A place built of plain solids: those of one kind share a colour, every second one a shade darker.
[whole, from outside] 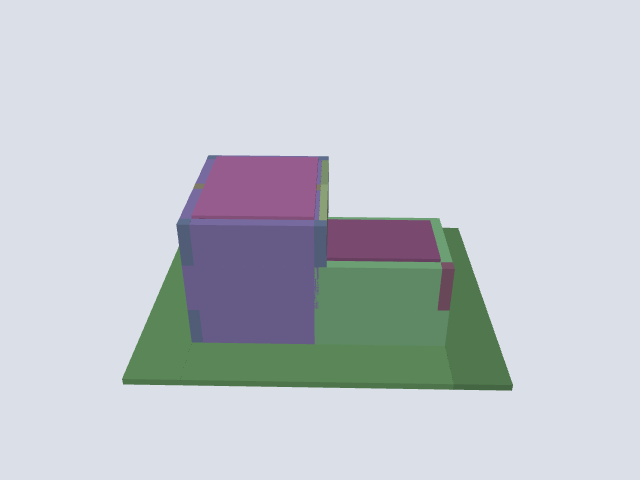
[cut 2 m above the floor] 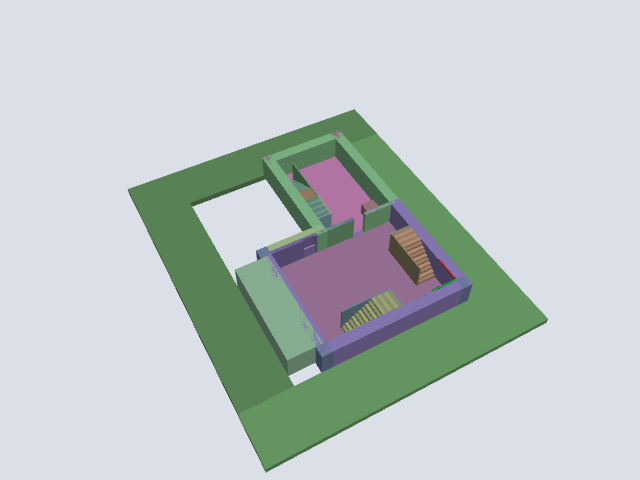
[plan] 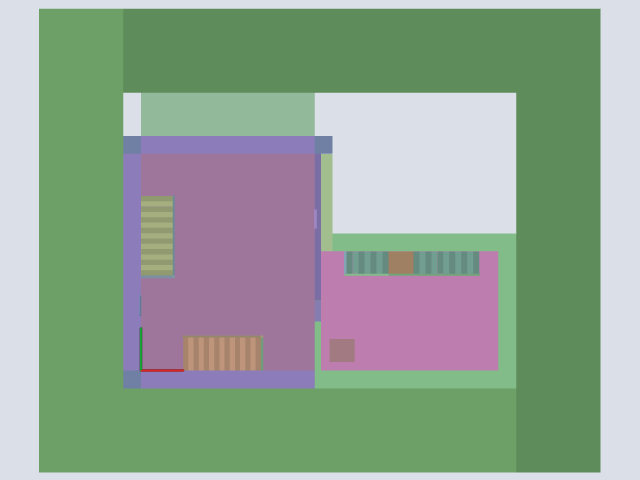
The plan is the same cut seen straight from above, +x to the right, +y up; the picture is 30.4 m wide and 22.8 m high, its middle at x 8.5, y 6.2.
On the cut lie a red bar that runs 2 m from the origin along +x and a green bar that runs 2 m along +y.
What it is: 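A watermill of three storeys over one footprint, every storey joined to the next by stairs rising through a hole in the floor above; posts, bins, sacks and machines on boarded floors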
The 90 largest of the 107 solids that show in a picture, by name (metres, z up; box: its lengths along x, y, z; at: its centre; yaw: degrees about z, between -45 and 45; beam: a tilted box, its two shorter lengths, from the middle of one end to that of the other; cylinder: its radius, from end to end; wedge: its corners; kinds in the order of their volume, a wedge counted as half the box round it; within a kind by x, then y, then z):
{
 "wall_1": {"box": [0.81, 1.0, 2.45], "at": [-0.45, 3.09, 1.22]},
 "wall_2": {"box": [0.85, 3.44, 3.35], "at": [-0.42, 0.87, 1.52]},
 "wall_3": {"box": [0.85, 5.54, 3.45], "at": [-0.42, 1.92, 8.17]},
 "wall_4": {"box": [0.85, 11.99, 3.75], "at": [-0.42, 5.14, 4.82]},
 "wall_5": {"box": [0.85, 7.55, 3.35], "at": [-0.42, 7.37, 1.52]},
 "wall_6": {"box": [0.85, 5.55, 3.45], "at": [-0.42, 8.37, 8.17]},
 "wall_7": {"box": [9.4, 0.85, 3.35], "at": [3.85, -0.42, 1.52]},
 "wall_8": {"box": [9.4, 0.85, 3.75], "at": [3.85, -0.42, 4.82]},
 "wall_9": {"box": [9.4, 0.85, 3.45], "at": [3.85, -0.42, 8.17]},
 "wall_10": {"box": [9.4, 0.85, 3.35], "at": [3.85, 10.71, 1.52]},
 "wall_11": {"box": [9.4, 0.85, 3.45], "at": [3.85, 10.71, 8.17]},
 "wall_12": {"box": [0.3, 3.18, 3.75], "at": [8.4, 0.74, 4.82]},
 "wall_13": {"box": [0.3, 5.49, 3.45], "at": [8.4, 1.9, 8.17]},
 "wall_14": {"box": [0.3, 3.42, 3.35], "at": [8.4, 5.04, 1.52]},
 "wall_15": {"box": [0.3, 5.5, 3.45], "at": [8.4, 8.39, 8.17]},
 "wall_16": {"box": [0.3, 3.49, 3.35], "at": [8.4, 9.39, 1.52]},
 "wall_house_1": {"box": [0.3, 3.18, 3.35], "at": [8.4, 0.74, 1.52]},
 "wall_house_2": {"box": [0.3, 3.18, 3.35], "at": [8.4, 4.92, 1.52]},
 "wall_house_3": {"box": [1.99, 0.1, 5.65], "at": [10.76, 4.55, 2.77]},
 "wall_house_4": {"box": [1.18, 0.1, 5.65], "at": [12.35, 4.55, 2.77]},
 "wall_house_5": {"box": [9.57, 0.85, 3.35], "at": [13.04, -0.42, 1.52]},
 "wall_house_6": {"box": [9.57, 0.85, 3.75], "at": [13.04, -0.42, 4.82]},
 "wall_house_7": {"box": [9.57, 0.85, 3.35], "at": [13.04, 6.08, 1.52]},
 "wall_house_8": {"box": [9.57, 0.85, 3.75], "at": [13.04, 6.08, 4.82]},
 "wall_house_9": {"box": [3.16, 0.1, 5.65], "at": [14.52, 4.55, 2.77]},
 "wall_house_10": {"box": [0.85, 7.36, 3.35], "at": [17.39, 2.83, 1.52]},
 "wall_house_11": {"box": [0.85, 7.36, 3.75], "at": [17.39, 2.83, 4.82]},
 "ground_garden_1": {"box": [4.0, 22.04, 0.5], "at": [-2.85, 6.17, -0.27]},
 "ground_garden_2": {"box": [18.67, 4.0, 0.5], "at": [8.48, -2.85, -0.27]},
 "ground_garden_3": {"box": [18.67, 4.0, 0.5], "at": [8.48, 15.19, -0.27]},
 "ground_garden_4": {"box": [4.0, 22.04, 0.5], "at": [19.82, 6.17, -0.27]},
 "mass_wheelhouse_1": {"box": [8.25, 2.6, 6.75], "at": [4.12, 11.89, 3.32]},
 "floor_1": {"box": [8.25, 10.29, 0.55], "at": [4.12, 5.14, -0.28]},
 "floor_house_1": {"box": [8.42, 5.66, 0.55], "at": [12.76, 2.83, -0.28]},
 "wall_back_1": {"box": [0.55, 5.66, 2.95], "at": [8.82, 2.83, 8.42]},
 "wall_back_2": {"box": [0.55, 4.63, 3.0], "at": [8.82, 7.97, 1.45]},
 "wall_back_3": {"box": [0.55, 4.63, 3.45], "at": [8.82, 7.97, 8.17]},
 "roof_1": {"box": [8.25, 10.29, 0.25], "at": [4.12, 5.14, 10.02]},
 "corner_1": {"box": [0.85, 0.85, 3.25], "at": [-0.42, -0.42, 1.57]},
 "corner_2": {"box": [0.85, 0.85, 3.2], "at": [-0.42, -0.42, 8.3]},
 "corner_3": {"box": [0.85, 0.85, 3.25], "at": [-0.42, 10.71, 1.57]},
 "corner_4": {"box": [0.85, 0.85, 3.2], "at": [8.68, -0.42, 8.3]},
 "corner_5": {"box": [0.85, 0.85, 3.25], "at": [8.68, 10.71, 1.57]},
 "corner_6": {"box": [0.85, 0.85, 3.2], "at": [8.68, 10.71, 8.3]},
 "roof_house_1": {"box": [8.42, 5.66, 0.25], "at": [12.76, 2.83, 6.82]},
 "step_steep_1": {"box": [0.25, 1.57, 0.85], "at": [2.86, 0.78, 0.37]},
 "step_steep_2": {"box": [0.25, 1.57, 1.05], "at": [3.11, 0.78, 0.47]},
 "step_steep_3": {"box": [0.25, 1.57, 1.25], "at": [3.35, 0.78, 0.57]},
 "step_steep_4": {"box": [0.25, 1.57, 1.45], "at": [3.6, 0.78, 0.67]},
 "step_steep_5": {"box": [0.25, 1.57, 1.65], "at": [3.84, 0.78, 0.77]},
 "step_steep_6": {"box": [0.25, 1.57, 1.85], "at": [4.09, 0.78, 0.87]},
 "step_steep_7": {"box": [0.25, 1.57, 2.05], "at": [4.34, 0.78, 0.97]},
 "step_steep_8": {"box": [0.25, 1.57, 2.25], "at": [4.58, 0.78, 1.07]},
 "step_steep_9": {"box": [0.25, 1.57, 2.45], "at": [4.83, 0.78, 1.17]},
 "step_steep_10": {"box": [0.25, 1.57, 2.65], "at": [5.07, 0.78, 1.27]},
 "step_steep_11": {"box": [0.25, 1.57, 2.85], "at": [5.32, 0.78, 1.37]},
 "step_steep_12": {"box": [0.25, 1.57, 3.05], "at": [5.56, 0.78, 1.47]},
 "step_mill_1": {"box": [1.5, 0.25, 3.05], "at": [0.75, 4.63, 1.47]},
 "step_mill_2": {"box": [1.5, 0.25, 2.85], "at": [0.75, 4.89, 1.37]},
 "step_mill_3": {"box": [1.5, 0.25, 2.65], "at": [0.75, 5.14, 1.27]},
 "step_mill_4": {"box": [1.5, 0.25, 2.45], "at": [0.75, 5.39, 1.17]},
 "step_mill_5": {"box": [1.5, 0.25, 2.25], "at": [0.75, 5.64, 1.07]},
 "step_mill_6": {"box": [1.5, 0.25, 2.05], "at": [0.75, 5.89, 0.97]},
 "step_mill_7": {"box": [1.5, 0.25, 1.85], "at": [0.75, 6.15, 0.87]},
 "step_mill_8": {"box": [1.5, 0.25, 1.65], "at": [0.75, 6.4, 0.77]},
 "step_mill_9": {"box": [1.5, 0.25, 1.45], "at": [0.75, 6.65, 0.67]},
 "step_mill_10": {"box": [1.5, 0.25, 1.25], "at": [0.75, 6.9, 0.57]},
 "step_mill_11": {"box": [1.5, 0.25, 1.05], "at": [0.75, 7.16, 0.47]},
 "step_house_1": {"box": [0.29, 1.06, 3.09], "at": [9.91, 5.13, 1.49]},
 "step_house_2": {"box": [0.29, 1.06, 2.93], "at": [10.19, 5.13, 1.41]},
 "step_house_3": {"box": [0.29, 1.06, 2.77], "at": [10.48, 5.13, 1.33]},
 "step_house_4": {"box": [0.29, 1.06, 2.61], "at": [10.76, 5.13, 1.25]},
 "step_house_5": {"box": [0.29, 1.06, 2.45], "at": [11.05, 5.13, 1.17]},
 "step_house_6": {"box": [0.29, 1.06, 2.29], "at": [11.33, 5.13, 1.09]},
 "step_house_7": {"box": [0.29, 1.06, 2.13], "at": [11.61, 5.13, 1.01]},
 "step_house_8": {"box": [0.29, 1.06, 1.81], "at": [13.08, 5.13, 0.85]},
 "step_house_9": {"box": [0.29, 1.06, 1.65], "at": [13.36, 5.13, 0.77]},
 "step_house_10": {"box": [0.29, 1.06, 1.49], "at": [13.65, 5.13, 0.69]},
 "step_house_11": {"box": [0.29, 1.06, 1.33], "at": [13.93, 5.13, 0.61]},
 "step_house_12": {"box": [0.29, 1.06, 1.17], "at": [14.22, 5.13, 0.53]},
 "corner_house_1": {"box": [0.85, 0.85, 3.25], "at": [17.39, -0.42, 1.57]},
 "corner_house_2": {"box": [0.85, 0.85, 3.5], "at": [17.39, -0.42, 4.95]},
 "floor_house_l1a_1": {"box": [1.18, 1.06, 1.97], "at": [12.35, 5.13, 0.93]},
 "wall_mill_1": {"box": [0.1, 3.81, 5.65], "at": [1.55, 6.42, 2.77]},
 "wall_steep_1": {"box": [3.72, 0.1, 5.65], "at": [3.83, 1.62, 2.77]},
 "sackw_1": {"box": [1.2, 1.1, 1.0], "at": [9.55, 0.95, 0.5]},
 "wall_head_1": {"box": [0.85, 0.9, 1.05], "at": [-0.42, 5.14, 9.37]},
 "floor_steep_hda_1": {"box": [0.12, 1.57, 3.25], "at": [5.75, 0.78, 1.57]},
 "floor_mill_hda_1": {"box": [1.5, 0.12, 3.25], "at": [0.75, 4.45, 1.57]},
 "floor_house_hda_1": {"box": [0.12, 1.06, 3.25], "at": [9.7, 5.13, 1.57]}
}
